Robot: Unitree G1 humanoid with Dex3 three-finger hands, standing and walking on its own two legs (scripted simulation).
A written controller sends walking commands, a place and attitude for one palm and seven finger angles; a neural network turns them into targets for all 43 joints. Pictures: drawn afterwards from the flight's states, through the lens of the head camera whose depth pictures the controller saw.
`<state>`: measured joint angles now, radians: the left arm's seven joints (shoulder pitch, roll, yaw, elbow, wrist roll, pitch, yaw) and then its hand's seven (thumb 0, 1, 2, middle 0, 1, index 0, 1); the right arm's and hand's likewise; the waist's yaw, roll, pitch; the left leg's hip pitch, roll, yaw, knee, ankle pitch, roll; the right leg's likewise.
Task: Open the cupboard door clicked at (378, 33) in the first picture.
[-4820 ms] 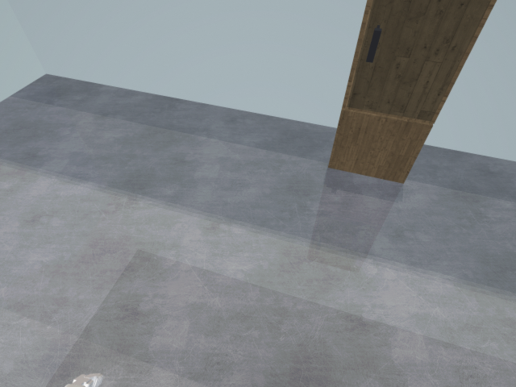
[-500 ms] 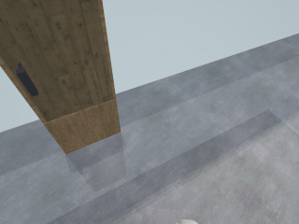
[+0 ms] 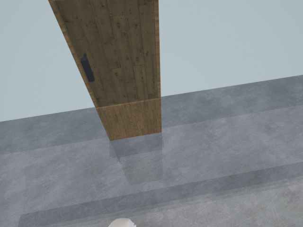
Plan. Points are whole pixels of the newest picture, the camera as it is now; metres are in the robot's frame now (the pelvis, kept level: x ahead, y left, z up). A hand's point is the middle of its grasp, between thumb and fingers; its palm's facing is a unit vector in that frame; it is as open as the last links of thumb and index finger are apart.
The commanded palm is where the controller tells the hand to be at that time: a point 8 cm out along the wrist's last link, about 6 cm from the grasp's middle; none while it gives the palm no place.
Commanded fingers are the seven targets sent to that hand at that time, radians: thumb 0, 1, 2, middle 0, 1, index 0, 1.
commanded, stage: turn to face it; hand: left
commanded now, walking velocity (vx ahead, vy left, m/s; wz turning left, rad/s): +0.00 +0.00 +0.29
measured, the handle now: (88, 67) +0.79 +0.35 -0.04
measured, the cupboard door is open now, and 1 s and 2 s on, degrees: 0 0 0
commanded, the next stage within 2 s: take the last steps up to it in 0.20 s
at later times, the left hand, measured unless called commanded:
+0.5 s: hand out of the picture +0.00 +0.24 -0.17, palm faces +0.17 -0.96 -0.24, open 7.4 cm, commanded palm none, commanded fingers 0.00 0.90 0.90 -0.20 -0.30 -0.20 -0.30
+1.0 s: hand out of the picture -0.03 +0.15 -0.16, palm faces +0.30 -0.94 -0.14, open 7.4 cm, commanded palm none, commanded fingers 0.00 0.90 0.90 -0.20 -0.30 -0.20 -0.30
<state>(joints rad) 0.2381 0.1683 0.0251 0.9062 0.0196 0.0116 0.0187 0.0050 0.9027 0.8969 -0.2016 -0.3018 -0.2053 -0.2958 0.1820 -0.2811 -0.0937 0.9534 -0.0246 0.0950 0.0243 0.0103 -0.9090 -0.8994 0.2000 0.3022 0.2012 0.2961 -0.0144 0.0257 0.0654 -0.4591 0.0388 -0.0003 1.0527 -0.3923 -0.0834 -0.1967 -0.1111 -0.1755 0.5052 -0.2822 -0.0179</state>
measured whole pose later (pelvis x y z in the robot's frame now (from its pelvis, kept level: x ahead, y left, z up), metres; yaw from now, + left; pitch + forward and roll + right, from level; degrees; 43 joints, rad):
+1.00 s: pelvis +0.11 +0.04 +0.00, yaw +11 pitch +0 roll +0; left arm 0.49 0.07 0.02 1.18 0.02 -0.06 0.02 0.00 0.91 0.90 -0.20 -0.30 -0.20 -0.30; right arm 0.20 -0.17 -0.06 1.09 -0.02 0.01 0.02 0.01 -0.93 -0.90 0.20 0.30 0.20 0.30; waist 0.03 0.02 0.06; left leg -0.51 0.10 0.10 0.75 -0.22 0.00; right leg 0.04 -0.01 -0.15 0.32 -0.36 -0.01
